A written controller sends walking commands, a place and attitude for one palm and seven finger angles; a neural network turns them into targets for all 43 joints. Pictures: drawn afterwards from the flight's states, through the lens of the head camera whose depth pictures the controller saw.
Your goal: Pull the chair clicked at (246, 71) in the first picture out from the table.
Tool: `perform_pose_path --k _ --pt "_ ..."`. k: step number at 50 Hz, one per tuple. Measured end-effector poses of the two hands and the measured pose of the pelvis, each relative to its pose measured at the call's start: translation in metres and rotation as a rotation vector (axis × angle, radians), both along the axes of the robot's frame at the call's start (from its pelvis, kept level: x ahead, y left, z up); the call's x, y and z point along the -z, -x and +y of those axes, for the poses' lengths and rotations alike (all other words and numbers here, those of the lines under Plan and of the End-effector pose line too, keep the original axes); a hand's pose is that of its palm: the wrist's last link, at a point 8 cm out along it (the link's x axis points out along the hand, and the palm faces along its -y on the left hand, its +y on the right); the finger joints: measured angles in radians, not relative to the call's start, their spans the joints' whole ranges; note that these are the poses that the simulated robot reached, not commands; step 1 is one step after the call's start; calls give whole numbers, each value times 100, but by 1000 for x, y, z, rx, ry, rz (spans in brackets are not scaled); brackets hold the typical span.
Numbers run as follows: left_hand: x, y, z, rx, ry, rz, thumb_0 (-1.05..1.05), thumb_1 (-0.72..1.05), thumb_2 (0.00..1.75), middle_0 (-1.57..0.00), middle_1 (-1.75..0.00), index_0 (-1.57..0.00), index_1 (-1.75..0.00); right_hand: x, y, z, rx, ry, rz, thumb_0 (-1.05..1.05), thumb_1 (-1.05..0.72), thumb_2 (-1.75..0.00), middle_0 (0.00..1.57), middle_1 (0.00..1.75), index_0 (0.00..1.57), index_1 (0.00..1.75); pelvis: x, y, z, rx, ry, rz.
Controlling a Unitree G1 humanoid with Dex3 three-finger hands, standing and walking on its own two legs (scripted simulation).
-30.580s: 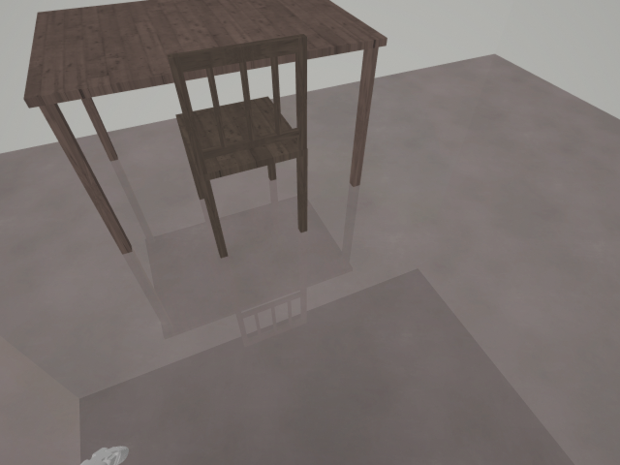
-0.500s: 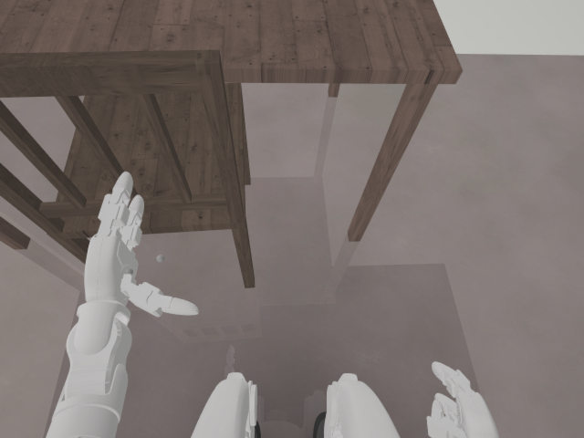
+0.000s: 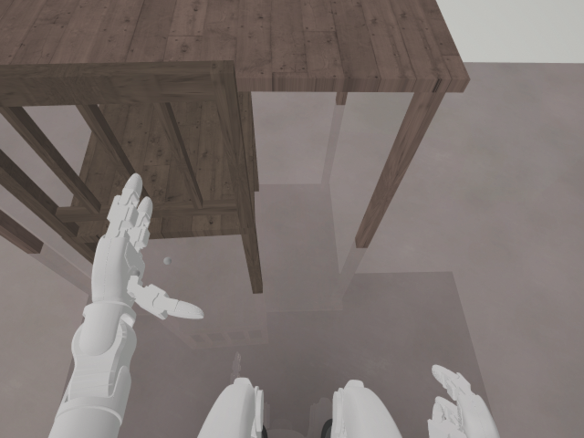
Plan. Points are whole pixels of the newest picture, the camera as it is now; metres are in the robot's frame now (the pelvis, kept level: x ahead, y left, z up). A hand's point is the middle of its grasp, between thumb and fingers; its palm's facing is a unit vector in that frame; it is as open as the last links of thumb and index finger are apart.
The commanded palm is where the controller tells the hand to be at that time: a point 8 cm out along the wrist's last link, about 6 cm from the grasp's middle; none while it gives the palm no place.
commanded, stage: aim the fingers beside a spindle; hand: left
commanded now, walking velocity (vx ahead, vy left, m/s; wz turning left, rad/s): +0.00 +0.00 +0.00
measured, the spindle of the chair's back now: (121, 163) +0.51 +0.30 +0.00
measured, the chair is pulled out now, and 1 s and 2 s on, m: -0.02 -0.02 -0.02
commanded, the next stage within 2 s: push the fingers through the gap in 1.82 s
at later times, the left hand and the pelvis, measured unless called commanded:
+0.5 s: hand (185, 267) +0.33 +0.16 +0.02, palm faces +0.02 -1.00 -0.02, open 16.9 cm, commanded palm +0.31 +0.22 +0.02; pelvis +0.00 -0.01 +0.00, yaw +0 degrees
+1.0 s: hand (177, 256) +0.34 +0.17 +0.02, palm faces +0.06 -1.00 -0.04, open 16.9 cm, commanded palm +0.31 +0.23 +0.02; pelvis +0.00 -0.01 +0.00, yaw +0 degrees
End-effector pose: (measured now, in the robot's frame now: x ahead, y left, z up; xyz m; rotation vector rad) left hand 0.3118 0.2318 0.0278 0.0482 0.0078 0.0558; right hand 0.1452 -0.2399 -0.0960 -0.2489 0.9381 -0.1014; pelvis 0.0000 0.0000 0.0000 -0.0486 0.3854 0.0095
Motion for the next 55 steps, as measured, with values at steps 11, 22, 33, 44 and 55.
perform_pose_path --k 11,22,33,44,55 --pt "-2 10 -17 27 15 -32 -1 -50 30 -6 -8 -7 -8 0 0 -3 5 17 -7 1 -90 -90 20 30 20 30 1 1 -2 0 -1 -4" --pt "22 -2 -13 21 33 73 -1 -50 30 -6 -8 -6 -8 5 3 -11 6 17 7 1 -90 -90 20 30 20 30 5 4 -8 -2 -3 9" --pt "-4 7 -3 -27 -10 1 -1 -50 30 -6 -8 -7 -8 -1 4 -14 13 2 3 1 -90 -90 20 30 20 30 -2 -1 -12 1 -12 -9" --pt "-4 9 -25 61 20 -47 -1 -50 30 -6 -8 -6 -8 0 -1 -18 4 34 -20 1 -90 -90 20 30 20 30 2 3 -11 -6 -4 -5" --pt "19 3 3 -29 17 78 -1 -50 31 -6 -8 -7 -8 2 6 -14 20 6 -6 1 -90 -90 20 30 20 30 3 3 -12 6 -9 4"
